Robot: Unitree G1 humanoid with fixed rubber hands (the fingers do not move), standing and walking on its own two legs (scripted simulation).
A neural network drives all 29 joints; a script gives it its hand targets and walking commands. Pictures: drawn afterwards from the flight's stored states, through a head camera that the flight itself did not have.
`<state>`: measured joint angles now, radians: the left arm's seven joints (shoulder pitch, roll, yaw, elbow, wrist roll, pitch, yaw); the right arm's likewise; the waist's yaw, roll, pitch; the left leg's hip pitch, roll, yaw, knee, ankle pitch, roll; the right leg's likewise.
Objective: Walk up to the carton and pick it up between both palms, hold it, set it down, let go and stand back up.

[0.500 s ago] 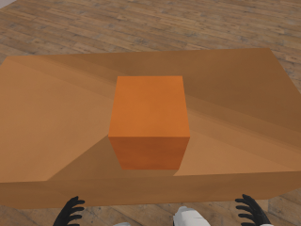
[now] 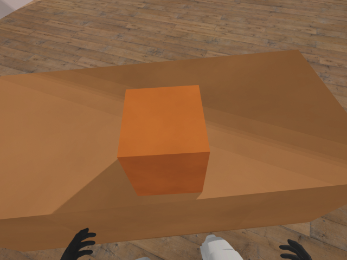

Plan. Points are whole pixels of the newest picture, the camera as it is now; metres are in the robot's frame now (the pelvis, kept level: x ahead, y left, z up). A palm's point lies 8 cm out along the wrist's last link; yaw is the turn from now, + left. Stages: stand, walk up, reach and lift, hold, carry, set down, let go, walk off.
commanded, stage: walk up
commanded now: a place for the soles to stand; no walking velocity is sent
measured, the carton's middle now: (166, 144) +0.41 +0.05 -0.05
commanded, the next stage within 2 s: reach and lift in 1.32 s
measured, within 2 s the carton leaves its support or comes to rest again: neither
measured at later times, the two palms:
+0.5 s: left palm out of the picture +0.11 +0.27 -0.09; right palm out of the picture +0.05 -0.28 -0.11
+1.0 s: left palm out of the picture +0.12 +0.27 -0.10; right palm out of the picture +0.03 -0.24 -0.11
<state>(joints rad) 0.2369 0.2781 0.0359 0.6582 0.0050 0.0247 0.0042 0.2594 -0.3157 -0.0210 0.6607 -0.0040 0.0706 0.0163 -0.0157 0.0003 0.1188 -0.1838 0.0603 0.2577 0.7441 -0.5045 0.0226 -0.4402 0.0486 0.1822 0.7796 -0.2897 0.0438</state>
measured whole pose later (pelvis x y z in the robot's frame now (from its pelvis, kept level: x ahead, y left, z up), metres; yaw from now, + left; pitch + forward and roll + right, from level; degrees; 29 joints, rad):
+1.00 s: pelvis +0.00 +0.03 +0.00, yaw -3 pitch -3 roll +0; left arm 0.21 0.25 0.01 0.73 0.01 0.03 0.02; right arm 0.35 -0.29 0.00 0.70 0.00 0.06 0.01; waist -0.02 0.00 0.11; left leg -0.15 0.03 0.26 0.70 -0.50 0.07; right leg -0.40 0.02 0.09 0.73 -0.27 0.03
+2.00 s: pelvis -0.03 -0.02 -0.01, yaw +7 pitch -6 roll -3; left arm 0.14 0.30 0.04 0.47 0.01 0.19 -0.07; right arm 0.28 -0.07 0.00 0.61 0.02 -0.17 -0.10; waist -0.05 0.03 0.12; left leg -0.30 0.09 0.04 0.92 -0.52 0.01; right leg -0.40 0.02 -0.13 0.78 -0.29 -0.04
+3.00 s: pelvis +0.01 +0.02 +0.02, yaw +10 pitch -4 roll -4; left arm 0.20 0.27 -0.07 0.55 -0.18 -0.44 -0.07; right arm 0.18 -0.02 -0.02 0.75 0.16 -0.62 -0.08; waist 0.00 0.01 0.09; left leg -0.14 0.03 0.01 0.66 -0.45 0.04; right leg -0.21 0.01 -0.10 0.52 -0.24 0.01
